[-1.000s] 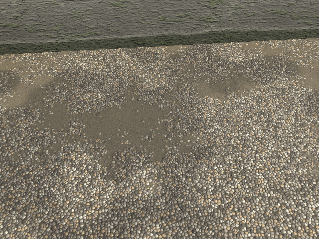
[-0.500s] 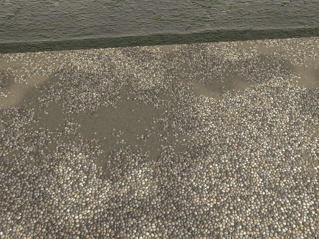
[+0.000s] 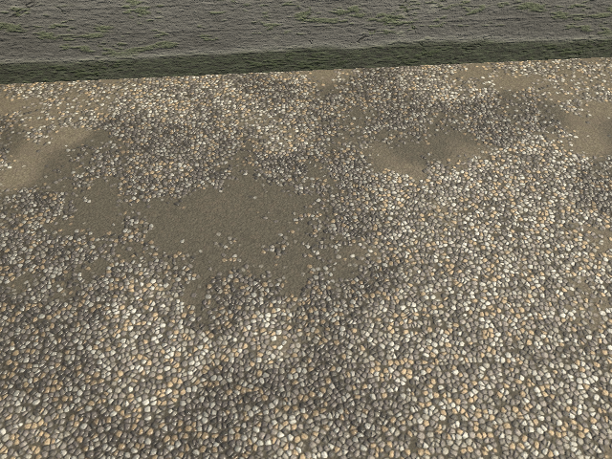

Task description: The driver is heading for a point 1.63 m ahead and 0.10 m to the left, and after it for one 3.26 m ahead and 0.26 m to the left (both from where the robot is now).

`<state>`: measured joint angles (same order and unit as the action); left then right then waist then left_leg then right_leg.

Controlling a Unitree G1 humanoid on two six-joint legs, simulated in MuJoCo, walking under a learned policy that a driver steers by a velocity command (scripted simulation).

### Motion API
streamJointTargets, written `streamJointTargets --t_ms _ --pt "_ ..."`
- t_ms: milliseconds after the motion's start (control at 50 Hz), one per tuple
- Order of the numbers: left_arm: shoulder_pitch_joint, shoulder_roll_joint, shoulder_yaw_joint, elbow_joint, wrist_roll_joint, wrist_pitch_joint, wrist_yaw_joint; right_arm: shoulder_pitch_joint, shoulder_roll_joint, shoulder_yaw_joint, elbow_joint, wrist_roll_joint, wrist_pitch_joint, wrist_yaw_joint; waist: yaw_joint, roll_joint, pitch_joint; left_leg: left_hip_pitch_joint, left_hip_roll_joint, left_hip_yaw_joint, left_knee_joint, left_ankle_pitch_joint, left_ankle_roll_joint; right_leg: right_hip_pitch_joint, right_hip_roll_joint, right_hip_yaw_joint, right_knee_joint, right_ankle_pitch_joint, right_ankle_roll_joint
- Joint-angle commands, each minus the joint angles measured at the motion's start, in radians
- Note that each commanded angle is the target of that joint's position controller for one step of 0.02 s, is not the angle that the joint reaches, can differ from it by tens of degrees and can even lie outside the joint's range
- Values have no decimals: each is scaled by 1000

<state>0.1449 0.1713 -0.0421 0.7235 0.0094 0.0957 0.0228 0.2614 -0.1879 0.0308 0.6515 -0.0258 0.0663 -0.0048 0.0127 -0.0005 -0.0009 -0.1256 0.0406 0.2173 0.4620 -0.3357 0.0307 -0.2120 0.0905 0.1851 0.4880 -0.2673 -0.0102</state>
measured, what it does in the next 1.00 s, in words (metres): stands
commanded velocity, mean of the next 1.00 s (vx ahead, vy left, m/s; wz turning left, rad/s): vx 0.42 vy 0.00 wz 0.00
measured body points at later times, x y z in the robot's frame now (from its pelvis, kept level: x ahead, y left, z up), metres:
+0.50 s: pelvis +0.00 -0.01 -0.02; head +0.00 -0.01 +0.43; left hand +0.19 +0.20 -0.11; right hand +0.16 -0.22 -0.12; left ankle -0.05 +0.08 -0.74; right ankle -0.01 -0.12 -0.74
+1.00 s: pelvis +0.00 -0.02 -0.02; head -0.01 -0.02 +0.43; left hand +0.19 +0.18 -0.10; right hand +0.16 -0.23 -0.11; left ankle -0.05 +0.08 -0.74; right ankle +0.00 -0.12 -0.74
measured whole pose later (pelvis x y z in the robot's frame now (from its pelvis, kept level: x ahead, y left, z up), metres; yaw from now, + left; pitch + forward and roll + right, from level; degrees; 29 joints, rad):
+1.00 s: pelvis +0.00 -0.02 -0.02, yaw +0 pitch -1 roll +0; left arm 0.09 0.16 -0.06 0.64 0.00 0.08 0.02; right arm 0.21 -0.17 0.04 0.60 -0.03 0.06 -0.01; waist 0.01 0.01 -0.01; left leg -0.18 0.08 0.20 0.65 -0.43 0.00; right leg -0.28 0.12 0.14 0.67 -0.36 -0.04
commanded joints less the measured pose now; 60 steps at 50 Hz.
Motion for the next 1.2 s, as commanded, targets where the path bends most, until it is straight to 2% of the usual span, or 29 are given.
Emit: streamJointTargets --t_ms 20,60,80,100,120,140,160,180,200,220,240,260,280,300,320,340,360,380,400,420,440,480,500,520,540,620,1200 --pt "-64 57 12 -75 2 -10 2 -3 -57 -13 -60 -4 -13 -1 -9 -4 -60 130 83 -95 -76 161 6 -93 -78 63 -95 181 -50" --pt "-77 57 10 -77 3 -7 0 -5 -63 -13 -60 -4 -13 -1 -13 -1 -28 116 76 -91 -75 119 3 -109 -69 53 -83 178 -57" --pt "-113 46 7 -98 11 -14 -15 -70 -49 -7 -99 1 -5 -3 5 7 24 70 102 -98 -46 294 1 -119 -62 8 -43 313 -51" --pt "-84 48 8 -90 17 -20 -17 -58 -66 -14 -98 -2 -5 -4 10 23 -28 83 101 -91 -26 317 5 -91 -56 -4 -28 327 -51" --pt "-37 60 11 -66 4 -19 0 16 -91 -23 -65 -2 -14 -3 -12 24 -106 133 72 -81 -35 140 4 -70 -55 26 -39 199 -62" --pt "-72 65 12 -79 1 -17 4 3 -81 -19 -72 2 -15 -1 -19 8 -54 115 71 -84 -33 122 2 -107 -48 19 -27 188 -67" --pt "-120 57 11 -107 15 -21 -11 -66 -67 -13 -108 7 -6 -4 1 18 9 69 102 -95 -4 300 9 -134 -38 -35 28 290 -58" --pt "-93 51 10 -103 21 -24 -13 -65 -80 -19 -111 5 -4 -6 10 39 -32 76 105 -88 20 336 17 -114 -37 -46 39 304 -55" --pt "-44 58 11 -80 3 -21 3 -6 -88 -23 -87 2 -12 -4 -8 33 -108 110 72 -72 13 149 12 -85 -41 -7 20 195 -64" --pt "-81 65 13 -93 -2 -18 6 -21 -71 -16 -95 3 -11 -3 -15 10 -51 86 67 -74 13 119 7 -122 -37 -3 26 191 -69" --pt "-95 63 13 -101 -1 -17 8 -31 -67 -13 -99 2 -12 -3 -13 8 -40 76 68 -75 17 115 8 -130 -38 -3 37 191 -69" --pt "-138 58 11 -128 12 -21 -9 -85 -63 -10 -129 8 -3 -6 5 16 21 36 98 -87 46 300 10 -158 -35 -52 83 323 -60" --pt "-109 56 11 -123 18 -25 -12 -78 -75 -17 -130 3 0 -8 11 25 -21 44 102 -80 71 336 13 -138 -34 -58 91 355 -56" --pt "-60 62 12 -99 0 -24 5 -20 -79 -21 -107 -2 -9 -7 -8 16 -106 83 68 -64 67 157 7 -100 -38 -13 66 247 -68" --pt "-95 68 13 -113 -5 -22 7 -36 -66 -14 -115 -1 -10 -5 -15 -2 -58 65 60 -68 64 126 1 -129 -37 -3 64 246 -73" --pt "-150 62 11 -143 8 -26 -9 -95 -57 -9 -141 3 -1 -8 3 1 6 25 91 -80 85 304 1 -162 -35 -52 108 380 -65" --pt "-81 62 12 -115 -2 -25 6 -43 -74 -19 -117 -3 -11 -7 -4 12 -100 75 63 -63 88 151 1 -111 -41 -8 79 274 -72" --pt "-103 69 12 -123 -7 -22 7 -57 -62 -14 -124 -2 -10 -5 -11 -5 -52 58 53 -65 87 123 -3 -143 -42 4 73 274 -76" --pt "-155 64 9 -151 6 -26 -9 -110 -50 -7 -150 1 0 -8 4 -3 9 20 85 -79 108 303 -5 -177 -38 -47 116 407 -67" --pt "-88 64 11 -125 -4 -27 5 -54 -65 -17 -124 -6 -10 -7 -4 3 -107 76 62 -63 107 152 -4 -121 -42 -2 86 293 -74" --pt "-110 70 11 -132 -8 -25 7 -66 -57 -13 -130 -4 -11 -4 -11 -11 -62 60 52 -66 103 122 -8 -146 -44 10 77 289 -79" --pt "-126 70 10 -142 -7 -23 6 -81 -50 -9 -131 -5 -14 -4 -8 -13 -49 57 54 -69 102 119 -8 -162 -45 15 78 281 -80" --pt "-163 63 7 -166 5 -28 -11 -128 -48 -6 -156 1 -3 -8 7 1 6 23 83 -83 125 306 -10 -189 -41 -39 121 423 -69" --pt "-93 67 9 -136 -4 -29 4 -73 -60 -16 -131 -7 -13 -7 -2 1 -109 76 62 -65 124 154 -9 -134 -44 3 87 308 -75" --pt "-118 73 9 -143 -8 -28 5 -79 -50 -11 -135 -6 -14 -4 -11 -14 -74 65 54 -69 116 126 -13 -153 -43 13 79 295 -80" --pt "-132 70 8 -155 -7 -24 2 -101 -45 -8 -138 -5 -17 -3 -5 -7 -49 55 57 -72 112 120 -12 -172 -44 16 76 280 -78" --pt "-154 61 2 -176 -5 -30 -5 -98 -45 -7 -136 -6 -25 -3 -7 -3 -56 44 64 -81 109 116 -16 -160 -42 11 71 248 -75"
Velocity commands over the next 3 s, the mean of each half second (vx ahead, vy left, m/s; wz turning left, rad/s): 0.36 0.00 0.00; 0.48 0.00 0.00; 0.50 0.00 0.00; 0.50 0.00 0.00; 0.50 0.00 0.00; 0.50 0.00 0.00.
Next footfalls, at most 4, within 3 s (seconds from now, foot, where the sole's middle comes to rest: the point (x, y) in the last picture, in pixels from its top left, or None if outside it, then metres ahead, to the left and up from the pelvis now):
none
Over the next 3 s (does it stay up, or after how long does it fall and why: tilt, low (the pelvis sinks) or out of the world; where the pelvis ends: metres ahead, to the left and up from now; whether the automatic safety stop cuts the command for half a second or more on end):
stays up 0.00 -0.02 -0.02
